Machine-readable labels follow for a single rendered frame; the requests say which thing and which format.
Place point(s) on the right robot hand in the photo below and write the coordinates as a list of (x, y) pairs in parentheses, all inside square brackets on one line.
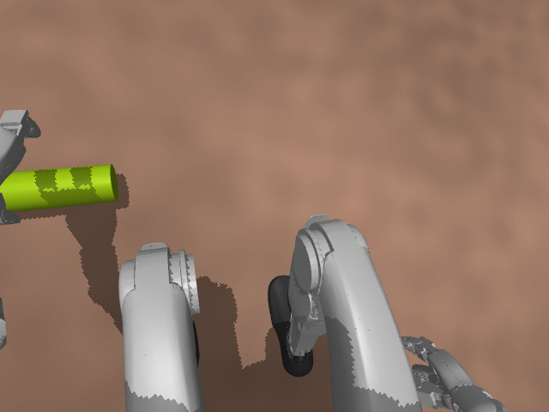
[(437, 382)]

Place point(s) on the bottle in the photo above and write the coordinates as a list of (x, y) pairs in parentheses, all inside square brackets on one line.
[(59, 187)]

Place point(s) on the left robot hand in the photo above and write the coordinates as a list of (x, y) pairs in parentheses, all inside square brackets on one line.
[(15, 125)]

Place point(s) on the right robot arm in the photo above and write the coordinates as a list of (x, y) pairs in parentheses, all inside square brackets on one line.
[(472, 398)]

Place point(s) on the right robot foot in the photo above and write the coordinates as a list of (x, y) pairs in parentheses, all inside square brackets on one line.
[(280, 313)]

